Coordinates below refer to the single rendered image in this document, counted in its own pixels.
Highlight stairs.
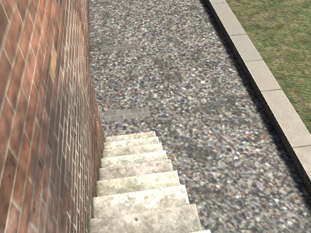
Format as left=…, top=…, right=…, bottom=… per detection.
left=87, top=131, right=211, bottom=233

